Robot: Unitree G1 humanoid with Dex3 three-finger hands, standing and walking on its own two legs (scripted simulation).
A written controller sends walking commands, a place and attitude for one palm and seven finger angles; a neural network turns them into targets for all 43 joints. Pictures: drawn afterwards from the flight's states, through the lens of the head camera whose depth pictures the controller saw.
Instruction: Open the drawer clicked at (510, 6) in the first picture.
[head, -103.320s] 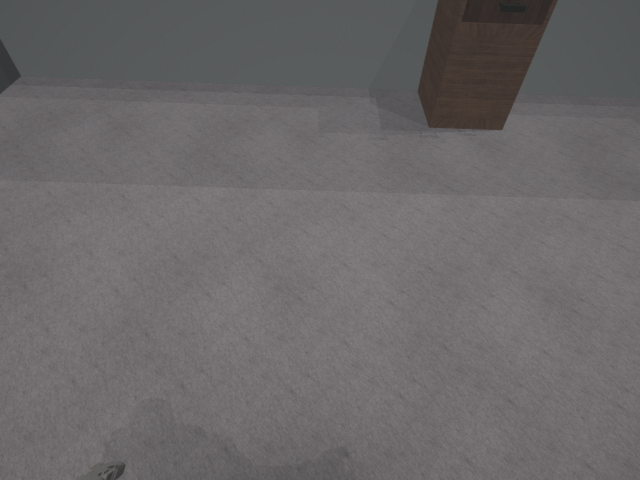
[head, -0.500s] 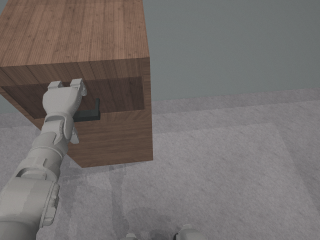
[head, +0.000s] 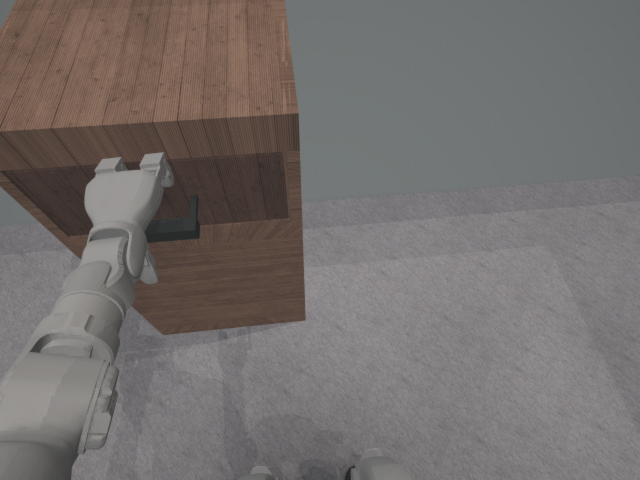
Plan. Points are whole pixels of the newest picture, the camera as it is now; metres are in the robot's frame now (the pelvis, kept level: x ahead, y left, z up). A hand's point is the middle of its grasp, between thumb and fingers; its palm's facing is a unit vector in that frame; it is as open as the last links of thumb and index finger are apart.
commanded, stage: re-aim the fingers above the handle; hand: left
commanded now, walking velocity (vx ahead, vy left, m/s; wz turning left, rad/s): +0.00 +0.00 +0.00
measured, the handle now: (165, 217) +0.51 +0.23 -0.06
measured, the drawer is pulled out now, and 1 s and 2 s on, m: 0.00 0.00 0.00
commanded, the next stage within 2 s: lower the fingers behind the handle in 0.02 s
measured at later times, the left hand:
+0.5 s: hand (146, 233) +0.46 +0.23 -0.02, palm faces -0.04 -0.03 -1.00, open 13.8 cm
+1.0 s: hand (152, 236) +0.47 +0.24 -0.05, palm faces -0.04 +0.01 -1.00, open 13.8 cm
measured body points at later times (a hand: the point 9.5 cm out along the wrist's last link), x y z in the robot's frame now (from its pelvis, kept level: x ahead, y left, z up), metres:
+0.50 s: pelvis -0.01 +0.00 -0.02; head +0.10 +0.01 +0.42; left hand +0.45 +0.23 +0.03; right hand +0.01 -0.27 -0.14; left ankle -0.03 +0.10 -0.69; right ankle +0.01 -0.12 -0.69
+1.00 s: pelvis -0.02 +0.00 -0.03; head +0.11 +0.01 +0.40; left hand +0.46 +0.23 +0.01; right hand -0.01 -0.27 -0.16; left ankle -0.03 +0.10 -0.69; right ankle +0.01 -0.12 -0.69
